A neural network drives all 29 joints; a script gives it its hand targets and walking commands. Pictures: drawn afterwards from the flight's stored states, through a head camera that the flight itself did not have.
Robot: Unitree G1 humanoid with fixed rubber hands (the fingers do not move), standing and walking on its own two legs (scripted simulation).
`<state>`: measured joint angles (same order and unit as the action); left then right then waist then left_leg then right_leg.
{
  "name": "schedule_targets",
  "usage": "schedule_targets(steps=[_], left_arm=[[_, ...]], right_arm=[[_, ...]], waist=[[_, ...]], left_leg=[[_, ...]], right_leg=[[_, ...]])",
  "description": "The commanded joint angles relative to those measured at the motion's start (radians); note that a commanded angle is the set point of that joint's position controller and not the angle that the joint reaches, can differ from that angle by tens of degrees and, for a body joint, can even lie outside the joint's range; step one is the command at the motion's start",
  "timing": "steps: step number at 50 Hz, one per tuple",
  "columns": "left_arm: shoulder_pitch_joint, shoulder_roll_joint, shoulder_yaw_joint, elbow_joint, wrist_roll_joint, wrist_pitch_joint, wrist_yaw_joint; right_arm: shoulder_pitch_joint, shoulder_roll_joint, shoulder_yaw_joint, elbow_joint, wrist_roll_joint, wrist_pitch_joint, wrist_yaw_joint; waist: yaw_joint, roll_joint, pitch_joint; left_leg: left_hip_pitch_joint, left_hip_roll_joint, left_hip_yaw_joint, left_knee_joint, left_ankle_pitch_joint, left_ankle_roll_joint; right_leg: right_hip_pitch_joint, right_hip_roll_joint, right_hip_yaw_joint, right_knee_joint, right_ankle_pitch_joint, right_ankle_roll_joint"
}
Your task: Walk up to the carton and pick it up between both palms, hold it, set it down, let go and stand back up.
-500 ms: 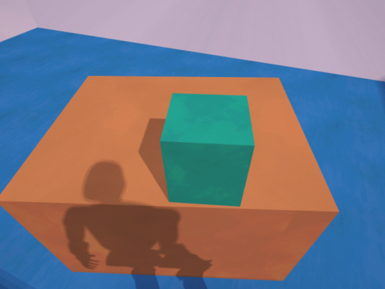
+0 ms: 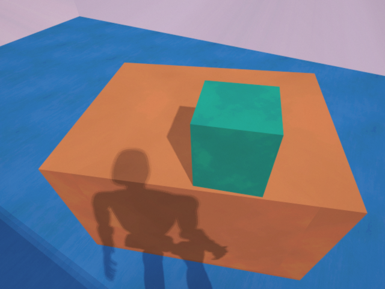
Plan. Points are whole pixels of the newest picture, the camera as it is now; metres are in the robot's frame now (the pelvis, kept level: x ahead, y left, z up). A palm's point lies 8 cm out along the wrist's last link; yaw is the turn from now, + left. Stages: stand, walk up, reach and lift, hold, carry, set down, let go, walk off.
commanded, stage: stand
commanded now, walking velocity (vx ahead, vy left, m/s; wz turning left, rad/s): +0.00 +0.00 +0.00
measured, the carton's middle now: (233, 138) +0.55 -0.04 -0.01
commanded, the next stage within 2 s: none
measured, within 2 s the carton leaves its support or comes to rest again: neither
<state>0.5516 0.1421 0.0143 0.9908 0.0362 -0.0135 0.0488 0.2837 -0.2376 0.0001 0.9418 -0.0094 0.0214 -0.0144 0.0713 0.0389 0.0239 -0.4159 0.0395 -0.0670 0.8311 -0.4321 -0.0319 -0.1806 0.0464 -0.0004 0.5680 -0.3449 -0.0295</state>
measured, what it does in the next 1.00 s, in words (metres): steps on the spot: left foot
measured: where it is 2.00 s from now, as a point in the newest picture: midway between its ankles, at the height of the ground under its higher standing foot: outside the picture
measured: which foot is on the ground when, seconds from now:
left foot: up 0.00-0.04, down 0.06-1.00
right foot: down 0.00-1.00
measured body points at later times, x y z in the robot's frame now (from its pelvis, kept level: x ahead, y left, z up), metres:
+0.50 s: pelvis +0.05 +0.06 +0.01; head +0.07 +0.07 +0.45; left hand +0.11 +0.32 -0.14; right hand +0.09 -0.18 -0.14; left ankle +0.06 +0.15 -0.73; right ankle -0.02 -0.11 -0.73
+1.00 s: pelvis +0.06 +0.05 +0.01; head +0.10 +0.05 +0.46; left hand +0.04 +0.30 -0.15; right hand +0.14 -0.20 -0.13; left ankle +0.06 +0.15 -0.73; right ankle -0.02 -0.11 -0.73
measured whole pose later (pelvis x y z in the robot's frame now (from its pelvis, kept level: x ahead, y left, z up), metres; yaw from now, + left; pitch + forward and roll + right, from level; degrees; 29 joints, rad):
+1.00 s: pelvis +0.06 +0.05 +0.01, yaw +2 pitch -1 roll +1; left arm 0.29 0.22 0.00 1.03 0.01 0.01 0.04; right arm 0.19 -0.21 0.00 0.95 0.00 0.00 -0.03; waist 0.01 -0.02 0.11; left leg -0.22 -0.06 -0.03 0.48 -0.24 0.03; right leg -0.04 -0.08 -0.01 0.43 -0.36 0.06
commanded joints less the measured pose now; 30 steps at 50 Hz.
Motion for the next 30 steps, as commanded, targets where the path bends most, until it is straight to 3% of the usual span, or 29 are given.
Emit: schedule_targets(steps=[1, 2, 3, 4, 5, 7, 8, 9, 10, 12, 13, 14, 15, 18, 19, 20, 21, 22, 23, 24, 25, 26, 27, 29, 30], left_arm=[[0.006, 0.203, 0.041, -0.032, 0.001, 0.007, -0.003], [-0.012, 0.194, 0.042, -0.04, -0.004, 0.007, -0.007], [-0.039, 0.181, 0.035, -0.045, -0.01, 0.004, -0.011], [-0.034, 0.126, 0.016, -0.068, -0.033, -0.001, -0.015], [-0.059, 0.146, 0.022, -0.088, -0.022, 0.009, -0.008], [-0.071, 0.142, 0.023, -0.067, -0.017, 0.02, -0.013], [-0.039, 0.125, 0.019, -0.05, -0.019, 0.018, -0.018], [-0.041, 0.154, 0.021, -0.053, -0.02, 0.015, -0.021], [-0.065, 0.185, 0.029, -0.06, -0.018, 0.012, -0.018], [-0.075, 0.16, 0.02, -0.056, -0.027, 0.013, -0.012], [-0.072, 0.174, 0.02, -0.055, -0.027, 0.013, -0.009], [-0.093, 0.182, 0.022, -0.061, -0.032, 0.01, -0.007], [-0.121, 0.216, 0.031, -0.059, -0.033, 0.009, -0.004], [-0.167, 0.198, 0.028, -0.056, -0.035, 0.019, -0.002], [-0.153, 0.188, 0.019, -0.05, -0.038, 0.022, -0.003], [-0.145, 0.196, 0.017, -0.029, -0.036, 0.023, -0.002], [-0.157, 0.203, 0.017, -0.041, -0.037, 0.027, 0.0], [-0.179, 0.223, 0.017, -0.05, -0.034, 0.029, 0.002], [-0.192, 0.221, 0.015, -0.055, -0.037, 0.026, 0.002], [-0.202, 0.222, 0.015, -0.057, -0.037, 0.02, 0.003], [-0.204, 0.22, 0.011, -0.052, -0.035, 0.019, 0.004], [-0.193, 0.228, 0.012, -0.041, -0.036, 0.016, 0.003], [-0.215, 0.231, 0.011, -0.04, -0.037, 0.016, 0.005], [-0.2, 0.213, 0.007, -0.034, -0.033, 0.013, 0.0], [-0.213, 0.215, 0.005, -0.042, -0.035, 0.015, 0.0]], right_arm=[[0.039, -0.065, -0.013, -0.059, -0.001, -0.034, -0.003], [0.097, -0.066, -0.014, -0.034, -0.005, -0.034, -0.007], [0.149, -0.08, -0.014, -0.021, -0.014, -0.038, -0.013], [0.151, -0.155, -0.025, -0.036, -0.021, -0.043, -0.024], [0.162, -0.187, -0.024, -0.04, 0.009, -0.036, -0.018], [0.05, -0.133, -0.008, -0.069, 0.008, -0.036, -0.018], [0.003, -0.146, -0.01, -0.08, 0.0, -0.035, -0.021], [0.007, -0.145, -0.016, -0.084, 0.006, -0.038, -0.026], [0.066, -0.135, -0.011, -0.075, 0.008, -0.044, -0.028], [0.079, -0.144, -0.014, -0.068, 0.012, -0.052, -0.03], [0.08, -0.134, -0.012, -0.059, 0.009, -0.055, -0.031], [0.074, -0.132, -0.017, -0.054, 0.007, -0.055, -0.03], [0.084, -0.116, -0.014, -0.054, 0.009, -0.055, -0.031], [0.076, -0.102, -0.017, -0.053, 0.012, -0.05, -0.027], [0.05, -0.104, -0.021, -0.068, 0.011, -0.046, -0.024], [0.041, -0.096, -0.024, -0.064, 0.008, -0.043, -0.022], [0.054, -0.108, -0.026, -0.065, 0.011, -0.043, -0.022], [0.064, -0.103, -0.024, -0.063, 0.013, -0.043, -0.021], [0.046, -0.132, -0.028, -0.07, 0.013, -0.048, -0.02], [0.046, -0.139, -0.035, -0.069, 0.013, -0.053, -0.021], [0.044, -0.115, -0.032, -0.056, 0.016, -0.051, -0.02], [0.02, -0.109, -0.025, -0.056, 0.008, -0.048, -0.019], [0.03, -0.088, -0.022, -0.056, 0.013, -0.046, -0.021], [0.011, -0.106, -0.03, -0.05, 0.007, -0.045, -0.021], [0.038, -0.111, -0.031, -0.051, 0.014, -0.041, -0.019]], waist=[[-0.051, -0.117, 0.19], [-0.057, -0.093, 0.146], [-0.094, -0.056, 0.125], [-0.084, 0.109, 0.096], [-0.089, 0.15, 0.028], [-0.052, 0.085, 0.06], [-0.023, 0.115, 0.047], [-0.036, 0.141, 0.01], [-0.051, 0.12, 0.001], [-0.05, 0.1, -0.004], [-0.036, 0.085, -0.018], [-0.041, 0.064, -0.041], [-0.047, 0.026, -0.055], [-0.059, 0.031, -0.004], [-0.047, 0.035, 0.013], [-0.05, -0.023, 0.053], [-0.05, -0.022, 0.018], [-0.063, -0.075, 0.032], [-0.055, -0.028, 0.038], [-0.061, -0.051, 0.0], [-0.063, -0.036, 0.0], [-0.05, -0.04, 0.021], [-0.067, -0.063, 0.031], [-0.055, -0.038, 0.025], [-0.071, -0.024, 0.043]], left_leg=[[0.108, -0.012, 0.049, -0.283, 0.167, 0.014], [0.208, -0.043, 0.056, -0.306, 0.227, 0.014], [0.317, 0.017, -0.023, -0.36, 0.29, 0.019], [0.359, 0.185, -0.275, -0.436, 0.209, 0.078], [0.179, 0.273, -0.396, -0.525, 0.067, 0.167], [0.113, 0.191, -0.334, -0.532, -0.073, 0.144], [0.143, 0.161, -0.269, -0.505, -0.057, 0.117], [0.148, 0.14, -0.249, -0.499, 0.023, 0.102], [0.147, 0.12, -0.231, -0.496, 0.14, 0.093], [0.192, 0.114, -0.201, -0.438, 0.412, 0.084], [0.211, 0.107, -0.186, -0.406, 0.493, 0.084], [0.258, 0.088, -0.14, -0.398, 0.577, 0.077], [0.279, 0.091, -0.139, -0.381, 0.649, 0.075], [0.239, 0.085, -0.118, -0.39, 0.643, 0.069], [0.216, 0.07, -0.097, -0.388, 0.586, 0.071], [0.191, 0.064, -0.092, -0.391, 0.545, 0.067], [0.212, 0.064, -0.103, -0.419, 0.539, 0.068], [0.204, 0.061, -0.102, -0.42, 0.541, 0.069], [0.21, 0.064, -0.101, -0.403, 0.599, 0.072], [0.226, 0.069, -0.091, -0.396, 0.622, 0.072], [0.232, 0.056, -0.079, -0.404, 0.586, 0.07], [0.238, 0.053, -0.073, -0.405, 0.558, 0.069], [0.249, 0.055, -0.077, -0.421, 0.573, 0.066], [0.265, 0.061, -0.066, -0.406, 0.586, 0.069], [0.233, 0.047, -0.066, -0.419, 0.579, 0.064]], right_leg=[[-0.153, -0.211, 0.263, -0.212, -0.022, -0.112], [-0.203, -0.184, 0.246, -0.189, -0.02, -0.087], [-0.266, -0.153, 0.195, -0.109, 0.027, -0.058], [-0.347, -0.081, 0.078, 0.01, -0.016, 0.0], [-0.187, -0.075, 0.033, 0.046, -0.111, 0.015], [-0.076, -0.11, 0.023, 0.0, -0.031, 0.022], [-0.079, -0.113, 0.035, -0.026, 0.008, 0.014], [-0.027, -0.114, 0.038, -0.062, 0.032, 0.018], [0.015, -0.115, 0.045, -0.068, 0.063, 0.021], [0.037, -0.127, 0.051, -0.078, 0.129, 0.032], [0.042, -0.136, 0.053, -0.092, 0.142, 0.03], [0.042, -0.132, 0.056, -0.108, 0.192, 0.029], [0.05, -0.138, 0.043, -0.105, 0.217, 0.03], [0.07, -0.144, 0.04, -0.124, 0.214, 0.038], [0.056, -0.15, 0.036, -0.149, 0.201, 0.039], [0.065, -0.159, 0.037, -0.171, 0.217, 0.042], [0.082, -0.152, 0.029, -0.154, 0.226, 0.046], [0.081, -0.152, 0.027, -0.156, 0.217, 0.045], [0.085, -0.167, 0.034, -0.172, 0.239, 0.043], [0.105, -0.175, 0.028, -0.169, 0.271, 0.041], [0.1, -0.171, 0.026, -0.178, 0.246, 0.041], [0.082, -0.175, 0.03, -0.182, 0.268, 0.039], [0.083, -0.166, 0.027, -0.184, 0.27, 0.042], [0.083, -0.182, 0.025, -0.198, 0.284, 0.044], [0.095, -0.182, 0.029, -0.194, 0.257, 0.044]])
